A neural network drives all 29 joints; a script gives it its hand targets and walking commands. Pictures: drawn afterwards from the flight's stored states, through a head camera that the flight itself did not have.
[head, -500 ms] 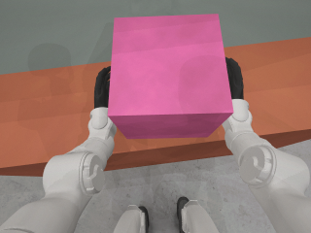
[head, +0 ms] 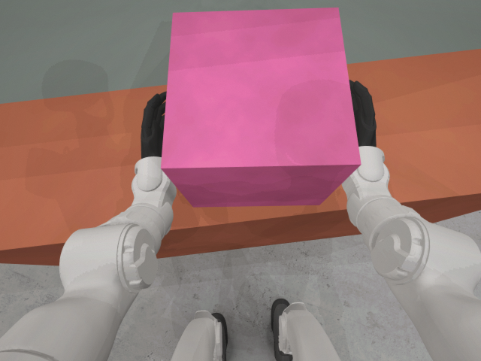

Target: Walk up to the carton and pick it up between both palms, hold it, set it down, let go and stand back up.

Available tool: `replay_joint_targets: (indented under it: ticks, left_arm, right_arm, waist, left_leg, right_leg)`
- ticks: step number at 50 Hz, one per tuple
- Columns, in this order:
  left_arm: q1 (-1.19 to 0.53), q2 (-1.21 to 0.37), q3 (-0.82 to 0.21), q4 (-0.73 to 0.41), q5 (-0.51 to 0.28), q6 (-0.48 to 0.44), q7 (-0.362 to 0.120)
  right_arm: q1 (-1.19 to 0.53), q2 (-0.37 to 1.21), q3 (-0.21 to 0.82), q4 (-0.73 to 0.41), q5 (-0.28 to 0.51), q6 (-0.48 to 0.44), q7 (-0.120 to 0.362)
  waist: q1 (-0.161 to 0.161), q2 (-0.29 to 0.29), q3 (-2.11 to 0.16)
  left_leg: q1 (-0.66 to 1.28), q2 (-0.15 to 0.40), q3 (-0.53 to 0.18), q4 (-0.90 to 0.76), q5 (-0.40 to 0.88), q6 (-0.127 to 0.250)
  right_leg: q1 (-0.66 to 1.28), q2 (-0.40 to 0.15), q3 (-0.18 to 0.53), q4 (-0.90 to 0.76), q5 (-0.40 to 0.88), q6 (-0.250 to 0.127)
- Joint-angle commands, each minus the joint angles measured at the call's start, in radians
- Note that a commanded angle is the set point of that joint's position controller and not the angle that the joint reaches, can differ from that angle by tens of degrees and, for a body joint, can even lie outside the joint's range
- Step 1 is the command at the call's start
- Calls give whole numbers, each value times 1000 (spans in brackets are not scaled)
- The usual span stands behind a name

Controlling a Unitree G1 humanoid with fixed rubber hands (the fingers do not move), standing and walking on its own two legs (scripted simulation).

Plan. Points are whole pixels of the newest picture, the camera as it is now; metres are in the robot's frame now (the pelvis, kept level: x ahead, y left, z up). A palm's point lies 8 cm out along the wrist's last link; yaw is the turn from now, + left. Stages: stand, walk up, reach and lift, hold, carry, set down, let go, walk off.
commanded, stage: reach and lift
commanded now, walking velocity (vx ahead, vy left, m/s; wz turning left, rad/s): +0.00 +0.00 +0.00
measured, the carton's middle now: (255, 121) +0.49 -0.02 -0.03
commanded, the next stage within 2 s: none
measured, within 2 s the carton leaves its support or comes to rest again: leaves its support in 1.56 s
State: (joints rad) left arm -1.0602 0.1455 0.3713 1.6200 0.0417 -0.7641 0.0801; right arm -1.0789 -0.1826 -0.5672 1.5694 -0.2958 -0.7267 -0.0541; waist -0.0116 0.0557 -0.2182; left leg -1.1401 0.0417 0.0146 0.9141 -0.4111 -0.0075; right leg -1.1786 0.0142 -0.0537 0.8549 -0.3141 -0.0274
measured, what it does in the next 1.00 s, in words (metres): stands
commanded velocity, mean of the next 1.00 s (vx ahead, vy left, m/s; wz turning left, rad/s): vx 0.00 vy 0.00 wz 0.00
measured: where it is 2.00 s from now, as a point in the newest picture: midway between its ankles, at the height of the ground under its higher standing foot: (250, 350)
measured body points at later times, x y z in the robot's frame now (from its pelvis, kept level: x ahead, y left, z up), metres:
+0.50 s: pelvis +0.00 +0.00 -0.01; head +0.20 +0.00 +0.40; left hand +0.47 +0.15 -0.03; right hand +0.47 -0.18 -0.02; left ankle -0.02 +0.12 -0.67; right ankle +0.02 -0.10 -0.67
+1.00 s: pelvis -0.01 +0.01 -0.01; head +0.18 +0.00 +0.39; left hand +0.45 +0.15 -0.04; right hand +0.45 -0.18 -0.03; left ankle -0.02 +0.12 -0.67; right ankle +0.02 -0.10 -0.67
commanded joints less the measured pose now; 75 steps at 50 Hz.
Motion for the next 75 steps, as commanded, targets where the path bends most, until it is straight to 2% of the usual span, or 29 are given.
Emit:
replay_joint_targets:
  ticks: [1,2,3,4,5,6,10,12,17,19,21,22,23,25,28,31,35,37,40,48,50,51,52,55,59,66,67,72,75]
  left_arm:
    - [-330,-433,-144,66,157,51,-129]
    - [-336,-443,-163,42,150,50,-127]
    - [-325,-432,-151,61,151,50,-131]
    - [-340,-450,-163,46,146,49,-130]
    - [-321,-435,-134,77,166,50,-131]
    - [-314,-444,-139,79,171,54,-132]
    - [-324,-447,-146,66,173,43,-124]
    - [-332,-460,-160,55,164,34,-121]
    - [-316,-459,-151,77,154,17,-124]
    - [-323,-473,-161,94,156,5,-132]
    - [-319,-495,-176,83,152,-8,-127]
    - [-315,-486,-163,100,155,-16,-128]
    - [-321,-480,-175,84,150,-19,-131]
    - [-302,-496,-177,109,160,-29,-137]
    - [-328,-513,-187,86,156,-39,-131]
    - [-310,-515,-187,94,145,-43,-133]
    - [-316,-531,-219,69,139,-45,-132]
    - [-292,-533,-224,90,121,-41,-135]
    - [-281,-546,-231,94,128,-41,-141]
    - [-336,-571,-292,51,86,-29,-135]
    - [-337,-590,-300,59,68,-25,-142]
    - [-357,-612,-334,36,55,-17,-140]
    - [-358,-604,-319,31,54,-18,-137]
    - [-330,-602,-308,54,53,-4,-134]
    - [-365,-644,-352,-1,25,7,-125]
    - [-397,-665,-368,-49,-17,31,-122]
    - [-430,-699,-412,-101,-36,29,-115]
    - [-483,-718,-442,-166,-98,30,-111]
    - [-520,-732,-465,-224,-110,35,-101]
  right_arm:
    - [-279,530,208,195,-188,57,172]
    - [-267,524,198,195,-189,59,171]
    - [-279,530,217,190,-187,58,171]
    - [-285,520,200,192,-196,52,171]
    - [-278,521,196,193,-198,51,170]
    - [-281,514,188,198,-209,49,169]
    - [-291,512,197,209,-190,33,169]
    - [-279,511,191,222,-205,21,165]
    - [-288,515,214,247,-198,-9,160]
    - [-293,525,223,248,-207,-20,154]
    - [-310,507,227,256,-197,-47,157]
    - [-309,510,232,262,-204,-58,158]
    - [-310,501,232,269,-200,-66,156]
    - [-332,512,252,253,-194,-92,154]
    - [-315,515,255,297,-189,-110,150]
    - [-319,498,253,306,-201,-127,148]
    - [-325,498,271,315,-189,-149,146]
    - [-320,502,290,319,-183,-146,147]
    - [-331,506,309,319,-159,-145,153]
    - [-320,524,330,329,-135,-118,149]
    - [-358,536,358,303,-116,-115,150]
    - [-343,535,338,313,-121,-105,150]
    - [-353,555,355,295,-117,-102,152]
    - [-365,561,369,257,-102,-86,156]
    - [-401,572,413,189,-67,-66,155]
    - [-431,622,465,99,-24,-23,148]
    - [-428,633,460,82,-11,-19,149]
    - [-478,676,504,-27,11,5,151]
    - [-470,697,514,-56,21,28,150]
  waist:
    - [-11,-66,-631]
    - [-20,-48,-647]
    - [-6,-61,-638]
    - [-17,-60,-653]
    - [2,-59,-614]
    - [-10,-56,-620]
    - [-2,-24,-628]
    - [-16,-37,-657]
    - [4,-49,-682]
    - [-10,-66,-680]
    - [-9,-34,-711]
    - [5,-58,-700]
    - [-7,-57,-710]
    - [10,-55,-726]
    - [8,-26,-736]
    - [3,-66,-740]
    - [1,-44,-765]
    - [10,-78,-789]
    - [25,-48,-770]
    - [0,-29,-806]
    - [4,-36,-808]
    - [-31,-27,-832]
    - [6,-29,-823]
    - [18,-53,-838]
    - [10,-18,-865]
    - [17,-34,-886]
    - [-9,-15,-913]
    - [-1,-22,-932]
    - [-16,-15,-925]
  left_leg:
    - [235,-41,69,-48,415,-13]
    - [239,-41,65,-54,406,-19]
    - [233,-43,68,-52,405,-11]
    - [254,-40,63,-55,414,-16]
    - [249,-40,67,-54,422,-10]
    - [255,-38,66,-49,431,-14]
    - [266,-36,58,-53,437,-25]
    - [277,-36,64,-27,449,-29]
    - [251,-38,55,-21,487,-29]
    - [213,-43,64,-19,483,-28]
    - [277,-30,56,-19,545,-38]
    - [272,-35,60,-4,541,-31]
    - [268,-36,60,2,532,-37]
    - [227,-43,66,13,552,-37]
    - [259,-37,60,14,562,-48]
    - [252,-41,61,15,542,-39]
    - [284,-42,61,24,575,-48]
    - [246,-45,61,34,579,-38]
    - [219,-47,56,21,548,-43]
    - [281,-42,44,48,567,-51]
    - [285,-49,37,57,601,-50]
    - [310,-41,28,53,585,-64]
    - [313,-45,31,59,585,-53]
    - [296,-45,30,62,549,-48]
    - [312,-56,33,75,556,-55]
    - [312,-57,16,81,538,-47]
    - [347,-51,10,72,564,-59]
    - [329,-63,-4,78,511,-59]
    - [326,-71,3,80,500,-61]
  right_leg:
    - [584,3,-26,-31,532,36]
    - [588,4,-26,-25,533,36]
    - [576,3,-25,-30,533,37]
    - [567,6,-40,-24,528,40]
    - [557,1,-41,-33,536,42]
    - [553,7,-40,-32,538,38]
    - [520,9,-40,-32,526,29]
    - [506,12,-46,-22,529,34]
    - [553,14,-45,-5,600,33]
    - [584,7,-35,2,654,38]
    - [535,14,-52,-3,646,34]
    - [520,14,-49,-7,631,36]
    - [534,16,-50,-1,646,38]
    - [559,14,-44,17,697,40]
    - [535,18,-45,18,683,38]
    - [540,30,-53,19,676,42]
    - [517,37,-59,17,693,42]
    - [568,39,-53,42,741,45]
    - [573,43,-45,33,705,46]
    - [513,58,-54,38,676,49]
    - [518,56,-47,45,704,55]
    - [497,75,-66,43,680,55]
    - [483,73,-62,49,657,56]
    - [527,75,-62,56,640,58]
    - [532,80,-53,54,623,56]
    - [580,85,-43,74,624,64]
    - [579,93,-46,64,626,60]
    - [613,91,-33,71,574,60]
    - [627,103,-36,73,561,65]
